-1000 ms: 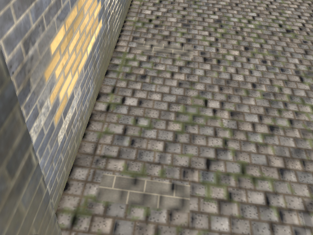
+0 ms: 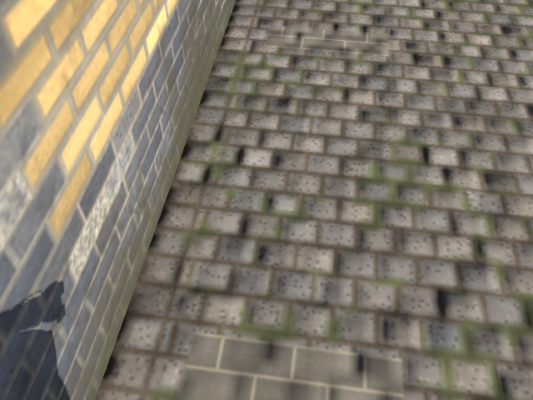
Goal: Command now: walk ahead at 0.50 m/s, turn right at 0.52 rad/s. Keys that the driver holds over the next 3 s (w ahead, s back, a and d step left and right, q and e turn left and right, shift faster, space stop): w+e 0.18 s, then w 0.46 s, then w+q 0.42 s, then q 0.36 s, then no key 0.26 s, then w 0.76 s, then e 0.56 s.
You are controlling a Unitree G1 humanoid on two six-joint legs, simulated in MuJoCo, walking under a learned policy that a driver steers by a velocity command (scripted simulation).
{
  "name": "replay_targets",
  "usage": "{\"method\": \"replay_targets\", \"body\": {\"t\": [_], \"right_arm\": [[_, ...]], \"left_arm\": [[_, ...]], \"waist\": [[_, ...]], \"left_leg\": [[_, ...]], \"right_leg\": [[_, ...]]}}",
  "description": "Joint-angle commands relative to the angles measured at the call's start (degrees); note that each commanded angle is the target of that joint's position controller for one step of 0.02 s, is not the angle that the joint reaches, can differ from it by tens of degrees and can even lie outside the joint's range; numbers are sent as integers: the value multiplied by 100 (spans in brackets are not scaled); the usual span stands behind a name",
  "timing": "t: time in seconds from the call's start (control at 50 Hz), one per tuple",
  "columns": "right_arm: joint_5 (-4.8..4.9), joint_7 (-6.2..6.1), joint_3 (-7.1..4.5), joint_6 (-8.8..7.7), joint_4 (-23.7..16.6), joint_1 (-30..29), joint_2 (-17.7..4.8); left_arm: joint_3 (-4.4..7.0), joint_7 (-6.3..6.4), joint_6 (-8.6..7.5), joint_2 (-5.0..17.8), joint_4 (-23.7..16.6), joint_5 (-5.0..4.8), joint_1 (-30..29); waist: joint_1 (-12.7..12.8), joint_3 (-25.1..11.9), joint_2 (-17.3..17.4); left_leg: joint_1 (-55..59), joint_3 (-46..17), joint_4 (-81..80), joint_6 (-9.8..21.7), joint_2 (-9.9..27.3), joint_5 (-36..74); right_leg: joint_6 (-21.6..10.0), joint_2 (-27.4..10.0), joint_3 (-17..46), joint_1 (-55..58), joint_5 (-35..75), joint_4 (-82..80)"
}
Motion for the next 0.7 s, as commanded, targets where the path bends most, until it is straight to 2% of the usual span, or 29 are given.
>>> {"method": "replay_targets", "body": {"t": [0.02,0.04,0.06,0.08,0.1,0.12,0.14,0.16,0.18,0.2,0.22,0.24,0.26,0.28,0.3,0.32,0.34,0.36,0.38,0.42,0.48,0.52,0.56,0.6,0.62,0.64,0.66,0.68,0.7], "right_arm": [[-34,-77,-113,-118,-406,-1041,-838],[-19,-44,-20,-118,-438,-1214,-507],[-18,35,29,-72,-485,-1070,-415],[-105,58,-5,-59,-507,-951,-484],[-103,76,-23,-31,-468,-885,-568],[995,-454,-272,-290,-646,-1456,-717],[1168,-586,-290,-384,-428,-1080,-665],[1215,-587,-370,-448,-187,-654,-751],[1166,-547,-470,-378,235,489,-672],[915,-557,-547,-296,729,1809,-687],[613,-587,-611,-158,1260,3592,-745],[664,-584,-709,-160,1397,3802,-1093],[692,-532,-634,-132,1204,3317,-762],[728,-556,-655,-78,1181,2784,-831],[717,-640,-589,-30,1130,1940,-765],[629,-768,-536,-96,1241,1751,-614],[664,-837,-401,-161,1201,1393,-419],[643,-782,-299,-177,1186,1032,-223],[646,-839,-319,-204,1119,675,-375],[717,-956,-366,-262,1148,735,-676],[928,-1037,-523,-254,1291,1376,-1062],[965,-1017,-565,-190,1381,1872,-1019],[817,-947,-593,-165,1487,2223,-1013],[812,-857,-662,-149,1493,2248,-1199],[783,-842,-655,-145,1482,2230,-1211],[637,-809,-629,-206,1310,2021,-1187],[644,-671,-383,-390,1117,2440,-557],[841,-580,-507,-545,1207,2319,-879],[1001,-612,-625,-510,1060,1780,-1063]], "left_arm": [[-15,324,-178,356,-134,-202,1108],[-20,195,-80,552,-318,-131,788],[99,-6,29,940,-459,20,247],[177,-177,69,1191,-532,48,7],[244,-230,94,1130,-585,-17,-50],[450,187,388,679,-987,-855,-308],[486,337,539,653,-846,-747,-259],[539,400,614,597,-658,-706,8],[617,335,658,616,-695,-628,-208],[627,138,588,268,-829,-613,-338],[497,-131,472,-388,-911,-648,-431],[496,-148,400,66,-1369,-977,-298],[551,-124,401,396,-1742,-903,-882],[556,-63,502,318,-1982,-854,-1274],[656,88,673,384,-2257,-885,-1745],[658,204,794,255,-2344,-1049,-2018],[609,248,890,160,-2511,-1047,-2290],[646,246,880,187,-2496,-998,-2098],[660,299,775,232,-2625,-831,-2131],[657,241,635,231,-2995,-576,-2671],[591,70,691,145,-3379,-655,-3481],[604,-34,704,218,-3643,-700,-3946],[615,-96,665,300,-3778,-781,-4312],[687,-129,592,528,-3791,-704,-4136],[831,-96,579,796,-3609,-679,-3448],[976,-60,534,1220,-3289,-619,-2022],[1135,-117,529,1866,-3060,-524,-1105],[1068,-118,546,1434,-2855,-473,-471],[982,-97,538,1198,-2801,-484,-1042]], "waist": [[622,462,43],[564,437,-518],[306,644,-745],[68,738,-660],[58,964,-350],[326,1007,534],[296,955,438],[358,1063,-98],[-96,778,-349],[-547,253,-134],[-1311,-748,876],[-1428,-1604,1558],[-1529,-1787,1118],[-1279,-1440,633],[-727,-769,-96],[-540,-169,440],[-294,750,8],[-32,968,-90],[166,1102,144],[13,659,444],[-383,360,190],[-667,501,-67],[-868,505,169],[-719,355,435],[-335,-19,356],[319,-907,163],[378,-2402,-1624],[611,-2840,-1635],[461,-1697,-1244]], "left_leg": [[-12,157,-3541,-38,-126,1558],[1736,458,-3946,47,-391,1664],[2698,431,-3789,170,-475,1673],[3243,329,-3639,246,-395,1534],[3049,182,-4297,305,-282,1178],[2598,-220,-5767,27,-595,299],[2683,-585,-6824,118,-291,859],[2751,-558,-7451,204,-100,1283],[4049,-584,-7152,463,218,1974],[5902,-334,-5876,724,501,3347],[9192,-271,-4097,1307,1080,4642],[10414,-1004,-3320,1837,1608,3571],[10064,-1065,-3817,1760,1399,1096],[8831,-1506,-4598,1936,1487,-887],[6925,-2122,-5881,1821,1511,-3580],[6016,-3057,-6167,1927,1981,-4078],[4405,-2316,-6353,1818,1702,-3462],[3224,-1600,-6248,1687,1270,-2827],[2547,-1047,-6319,1551,786,-1912],[2485,-474,-6338,1360,413,-596],[3707,-342,-6266,1286,551,-252],[4640,-421,-6143,1267,729,-758],[5106,-402,-6040,1150,738,-1007],[5235,-252,-5607,1059,645,-170],[5001,45,-4799,899,409,680],[3805,372,-3151,633,71,444],[1642,380,-677,264,-609,-2717],[1021,-661,94,346,-858,-4463],[318,-548,337,381,-609,-4138]], "right_leg": [[-299,-861,1835,721,1757,-74],[-490,-839,1969,-560,1178,-479],[-747,-921,2288,-1452,809,-614],[-844,-1002,2512,-1678,781,-610],[-857,-1045,2822,-1151,973,-371],[-488,-832,2977,192,2489,-244],[-367,-748,3079,1036,2606,397],[-372,-756,2942,1423,3373,1101],[-429,-709,2945,489,2370,2228],[-258,-348,2115,-1043,885,3538],[131,282,1332,-3729,-1442,5851],[365,-34,1215,-5196,-1730,7463],[292,-673,1144,-5529,-916,6781],[387,-868,860,-5346,-279,6743],[404,-1088,694,-4639,1235,5644],[451,-1269,1158,-4698,1777,5590],[712,-1440,1254,-4377,2033,4770],[804,-1636,1220,-3611,2109,3875],[883,-1634,975,-2985,2587,2772],[932,-1724,638,-1974,3807,1197],[863,-1609,404,-1684,4413,-281],[806,-1570,338,-2015,3890,-990],[697,-1393,124,-1800,3241,-1644],[493,-1078,-210,-875,2621,-2086],[332,-924,-279,306,2902,-2131],[-37,-1449,350,2403,4291,-1592],[-1062,-3129,3048,4813,3546,-2306],[-1220,-3355,4492,5044,2830,-3171],[-906,-3236,3471,4377,2870,-3171]]}}
Next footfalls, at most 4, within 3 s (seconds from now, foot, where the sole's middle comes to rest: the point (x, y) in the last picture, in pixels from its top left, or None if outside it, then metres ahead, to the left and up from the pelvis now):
0.20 left None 0.31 0.13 -0.92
0.64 right None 0.53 -0.19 -0.92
1.18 left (305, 300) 0.87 -0.03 -0.92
1.64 right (373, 282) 0.95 -0.24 -0.92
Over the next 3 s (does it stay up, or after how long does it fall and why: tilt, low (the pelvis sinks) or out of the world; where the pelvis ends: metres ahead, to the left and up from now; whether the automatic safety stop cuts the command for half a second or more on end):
stays up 1.20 -0.09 -0.15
